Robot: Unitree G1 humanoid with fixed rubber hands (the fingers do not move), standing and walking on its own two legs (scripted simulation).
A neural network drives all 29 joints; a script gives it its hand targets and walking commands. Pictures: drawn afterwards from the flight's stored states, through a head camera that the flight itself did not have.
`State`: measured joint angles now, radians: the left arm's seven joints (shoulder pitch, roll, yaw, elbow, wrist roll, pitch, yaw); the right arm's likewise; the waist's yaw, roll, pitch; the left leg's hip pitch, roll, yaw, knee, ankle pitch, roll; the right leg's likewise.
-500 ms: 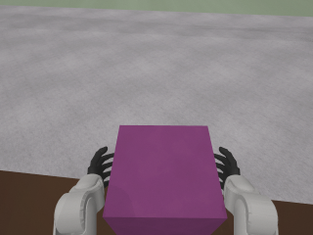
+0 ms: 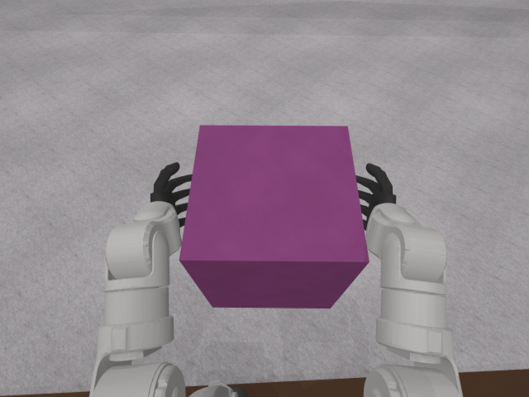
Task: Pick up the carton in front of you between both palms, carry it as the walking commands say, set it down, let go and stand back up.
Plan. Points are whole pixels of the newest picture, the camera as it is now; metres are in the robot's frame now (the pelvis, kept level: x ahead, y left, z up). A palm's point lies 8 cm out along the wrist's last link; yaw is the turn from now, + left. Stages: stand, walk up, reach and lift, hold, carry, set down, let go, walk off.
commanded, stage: carry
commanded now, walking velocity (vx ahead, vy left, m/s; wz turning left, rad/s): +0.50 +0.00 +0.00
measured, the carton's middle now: (272, 227) +0.37 -0.02 +0.04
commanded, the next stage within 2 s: none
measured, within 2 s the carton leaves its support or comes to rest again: neither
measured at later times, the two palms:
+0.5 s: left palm (207, 95) +0.68 +0.11 +0.07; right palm (346, 92) +0.69 -0.20 +0.07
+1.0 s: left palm (223, 78) +0.97 +0.09 -0.06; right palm (322, 77) +0.98 -0.21 -0.06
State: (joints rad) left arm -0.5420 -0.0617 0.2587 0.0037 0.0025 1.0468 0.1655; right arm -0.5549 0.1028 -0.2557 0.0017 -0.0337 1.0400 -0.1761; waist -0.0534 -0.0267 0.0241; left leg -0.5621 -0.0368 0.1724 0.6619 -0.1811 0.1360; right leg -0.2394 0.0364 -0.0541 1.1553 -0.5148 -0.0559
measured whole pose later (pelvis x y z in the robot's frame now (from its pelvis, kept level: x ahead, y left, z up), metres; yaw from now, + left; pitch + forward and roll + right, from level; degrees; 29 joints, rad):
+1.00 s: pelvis +0.66 -0.07 -0.11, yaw +1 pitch +5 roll +1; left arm -0.32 -0.12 0.20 -0.03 -0.01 0.88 0.15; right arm -0.29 0.15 -0.22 -0.08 -0.04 0.87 -0.14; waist 0.04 -0.01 0.01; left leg -0.62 -0.01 0.13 0.59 -0.04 0.08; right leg -0.12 0.10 -0.10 0.53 -0.48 -0.12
